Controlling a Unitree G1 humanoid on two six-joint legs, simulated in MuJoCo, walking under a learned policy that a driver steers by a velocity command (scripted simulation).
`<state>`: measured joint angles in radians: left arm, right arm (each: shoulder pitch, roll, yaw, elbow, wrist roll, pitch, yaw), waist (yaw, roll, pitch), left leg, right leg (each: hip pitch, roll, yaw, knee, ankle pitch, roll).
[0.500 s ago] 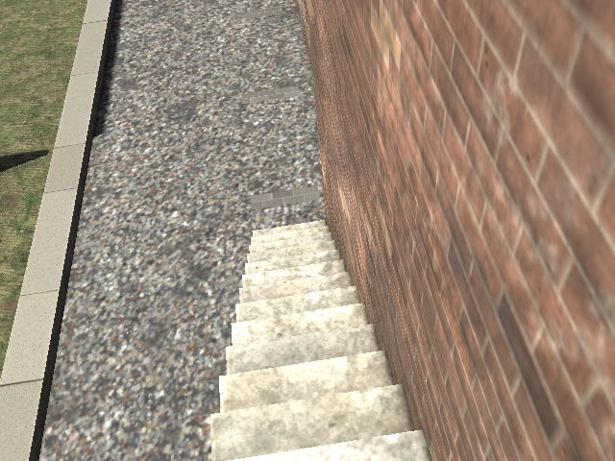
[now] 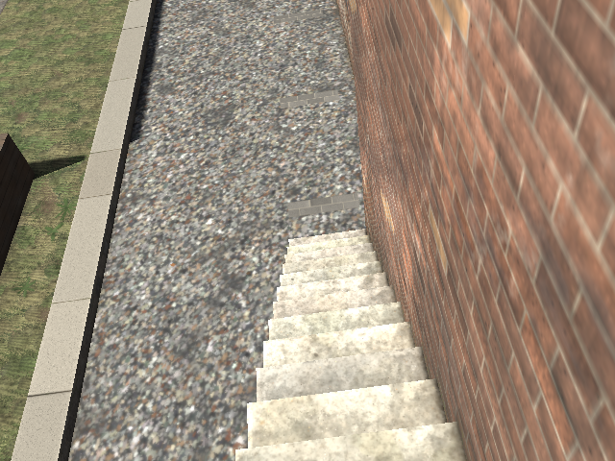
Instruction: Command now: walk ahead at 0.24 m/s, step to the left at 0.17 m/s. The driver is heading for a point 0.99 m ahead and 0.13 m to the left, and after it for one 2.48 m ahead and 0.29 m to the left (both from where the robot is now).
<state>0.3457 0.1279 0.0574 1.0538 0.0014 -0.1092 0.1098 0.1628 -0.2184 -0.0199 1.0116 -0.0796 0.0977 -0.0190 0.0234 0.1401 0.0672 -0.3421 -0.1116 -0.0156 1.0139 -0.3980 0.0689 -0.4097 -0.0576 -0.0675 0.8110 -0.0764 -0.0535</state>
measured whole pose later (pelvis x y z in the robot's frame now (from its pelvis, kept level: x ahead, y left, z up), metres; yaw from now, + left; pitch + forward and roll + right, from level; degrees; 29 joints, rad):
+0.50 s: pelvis +0.12 +0.14 -0.19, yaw -1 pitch -3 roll +0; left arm 0.22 0.19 0.07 0.94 0.03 0.07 0.08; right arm 0.46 -0.15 0.01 1.05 -0.04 -0.04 0.02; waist -0.08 -0.03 -0.03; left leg -0.28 -0.07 0.05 0.72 -0.39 0.09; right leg -0.80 0.05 0.05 1.39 -0.09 0.05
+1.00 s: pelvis +0.23 +0.15 -0.21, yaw +0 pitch -1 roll +1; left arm 0.37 0.25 0.05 0.98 0.00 0.00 0.05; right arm 0.26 -0.29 -0.05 0.90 -0.05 0.01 0.02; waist 0.00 0.04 0.00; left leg -0.54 -0.10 -0.03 1.26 -0.47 -0.01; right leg -0.29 -0.06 -0.01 0.87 -0.57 0.00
